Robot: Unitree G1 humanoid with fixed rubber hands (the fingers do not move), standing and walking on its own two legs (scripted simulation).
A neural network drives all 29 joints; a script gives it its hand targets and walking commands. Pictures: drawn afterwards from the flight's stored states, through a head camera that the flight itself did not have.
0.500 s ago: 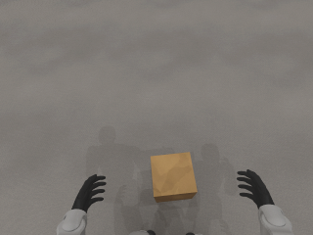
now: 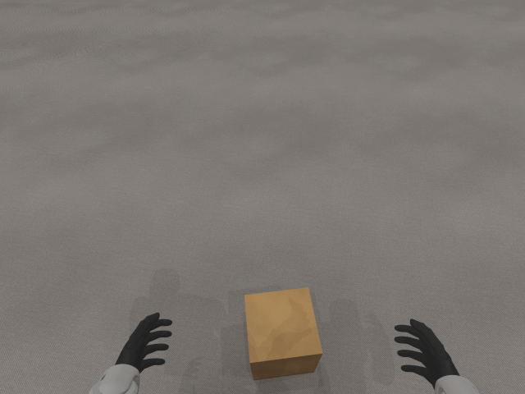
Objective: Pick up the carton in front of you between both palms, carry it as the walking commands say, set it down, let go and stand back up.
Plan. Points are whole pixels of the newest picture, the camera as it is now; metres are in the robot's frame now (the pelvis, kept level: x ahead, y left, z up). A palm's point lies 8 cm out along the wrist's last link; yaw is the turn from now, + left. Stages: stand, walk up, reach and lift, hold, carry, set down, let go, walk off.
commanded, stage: let go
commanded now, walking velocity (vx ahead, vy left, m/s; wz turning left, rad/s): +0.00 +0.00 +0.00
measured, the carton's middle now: (280, 335) +0.38 -0.01 -0.65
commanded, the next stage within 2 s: stand in 0.04 s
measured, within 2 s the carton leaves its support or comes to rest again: neither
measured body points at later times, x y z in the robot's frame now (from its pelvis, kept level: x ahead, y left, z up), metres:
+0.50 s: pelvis +0.02 +0.01 +0.00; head +0.02 +0.02 +0.45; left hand +0.16 +0.29 -0.10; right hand +0.15 -0.29 -0.09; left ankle -0.01 +0.12 -0.74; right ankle -0.01 -0.12 -0.74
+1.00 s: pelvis +0.01 +0.01 +0.00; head +0.00 +0.01 +0.45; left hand +0.12 +0.31 -0.11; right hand +0.13 -0.30 -0.10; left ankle -0.01 +0.12 -0.74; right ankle -0.01 -0.12 -0.74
